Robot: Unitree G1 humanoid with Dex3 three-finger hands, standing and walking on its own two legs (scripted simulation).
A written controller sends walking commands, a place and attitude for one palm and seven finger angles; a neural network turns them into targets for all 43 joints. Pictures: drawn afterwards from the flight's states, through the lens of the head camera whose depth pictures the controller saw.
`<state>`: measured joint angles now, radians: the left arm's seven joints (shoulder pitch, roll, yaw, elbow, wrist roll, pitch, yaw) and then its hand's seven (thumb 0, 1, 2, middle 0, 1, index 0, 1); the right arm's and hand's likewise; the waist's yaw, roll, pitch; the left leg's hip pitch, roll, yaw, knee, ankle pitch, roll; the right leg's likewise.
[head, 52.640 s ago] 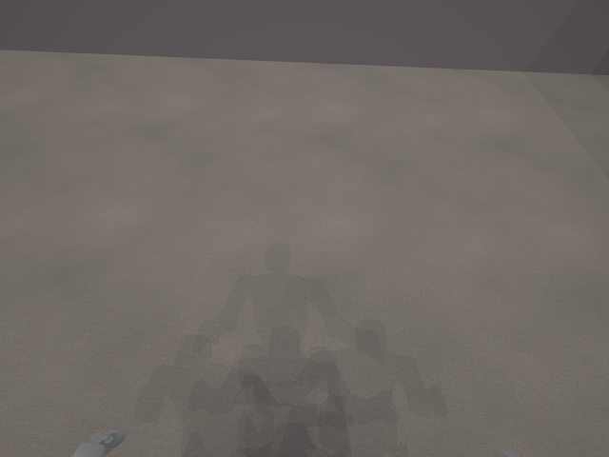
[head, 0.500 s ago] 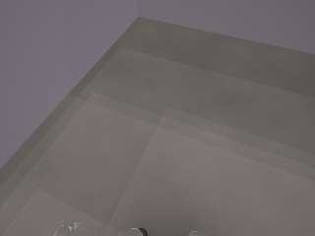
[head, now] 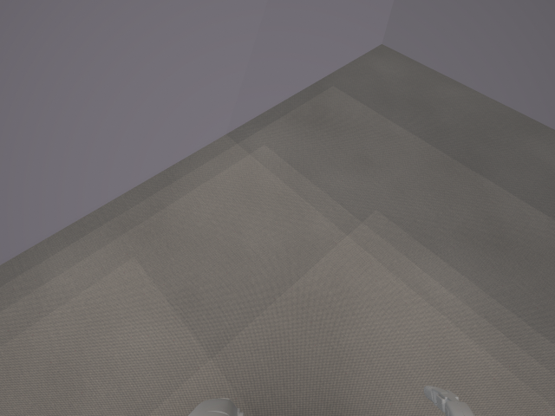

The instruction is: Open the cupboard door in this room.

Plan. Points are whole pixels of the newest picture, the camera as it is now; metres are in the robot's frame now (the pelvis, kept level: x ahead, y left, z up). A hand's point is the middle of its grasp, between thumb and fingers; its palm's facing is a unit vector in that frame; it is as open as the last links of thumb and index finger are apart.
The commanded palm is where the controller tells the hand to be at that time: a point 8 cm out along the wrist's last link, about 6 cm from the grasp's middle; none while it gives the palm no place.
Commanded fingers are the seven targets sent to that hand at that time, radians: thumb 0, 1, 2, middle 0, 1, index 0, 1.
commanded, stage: turn to face it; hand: left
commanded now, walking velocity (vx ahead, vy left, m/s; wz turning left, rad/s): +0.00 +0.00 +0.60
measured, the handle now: out of the picture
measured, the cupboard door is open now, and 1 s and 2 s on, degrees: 44 44 44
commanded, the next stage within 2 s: none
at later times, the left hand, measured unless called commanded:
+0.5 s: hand out of the picture +0.08 +0.21 -0.14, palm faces +0.23 -0.93 -0.29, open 7.4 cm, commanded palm none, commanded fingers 0.00 0.90 0.90 -0.20 -0.30 -0.20 -0.30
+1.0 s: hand out of the picture -0.10 +0.18 -0.18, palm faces +0.59 -0.77 -0.26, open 7.4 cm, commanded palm none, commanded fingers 0.00 0.90 0.90 -0.20 -0.30 -0.20 -0.30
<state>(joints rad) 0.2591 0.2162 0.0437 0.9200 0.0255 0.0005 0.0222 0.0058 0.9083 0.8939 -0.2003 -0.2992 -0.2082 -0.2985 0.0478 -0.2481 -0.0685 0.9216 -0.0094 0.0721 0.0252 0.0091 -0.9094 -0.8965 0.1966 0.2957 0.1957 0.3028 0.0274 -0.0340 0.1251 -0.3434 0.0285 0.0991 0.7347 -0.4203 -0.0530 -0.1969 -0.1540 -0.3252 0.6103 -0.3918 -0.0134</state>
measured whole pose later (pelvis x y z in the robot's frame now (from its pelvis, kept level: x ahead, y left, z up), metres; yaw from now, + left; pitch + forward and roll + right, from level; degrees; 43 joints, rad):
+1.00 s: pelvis +0.00 -0.02 -0.01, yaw +36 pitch +0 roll +1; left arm 0.27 0.26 0.06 0.92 0.02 0.02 0.02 0.01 0.91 0.89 -0.20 -0.30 -0.21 -0.30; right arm 0.05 -0.25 -0.07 0.90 -0.01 0.04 0.03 0.01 -0.91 -0.90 0.20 0.30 0.20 0.30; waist 0.02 -0.06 0.12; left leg -0.32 0.00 0.11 0.63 -0.30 -0.01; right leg -0.23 -0.19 -0.29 0.75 -0.46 0.04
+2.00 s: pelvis +0.02 -0.03 -0.01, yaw +72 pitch +0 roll +1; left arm 0.29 0.24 0.05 0.93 0.02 0.01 0.02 0.01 0.91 0.89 -0.20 -0.30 -0.21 -0.30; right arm 0.05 -0.26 -0.07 0.91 -0.01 0.06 0.03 0.01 -0.91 -0.90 0.20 0.30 0.20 0.30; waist 0.03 -0.04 0.12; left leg -0.31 0.01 0.10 0.64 -0.32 -0.03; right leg -0.19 -0.18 -0.32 0.66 -0.43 0.03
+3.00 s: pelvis +0.04 -0.01 +0.01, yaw +96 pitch +0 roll +2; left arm 0.37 0.18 0.05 1.05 0.03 -0.04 0.01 0.00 0.91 0.89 -0.20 -0.30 -0.21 -0.30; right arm 0.12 -0.22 -0.06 1.02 -0.02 0.05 0.02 0.01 -0.91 -0.90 0.20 0.30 0.20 0.30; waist 0.07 -0.02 0.06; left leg -0.40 0.04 0.05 0.84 -0.39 -0.05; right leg -0.10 -0.11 -0.21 0.43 -0.31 0.00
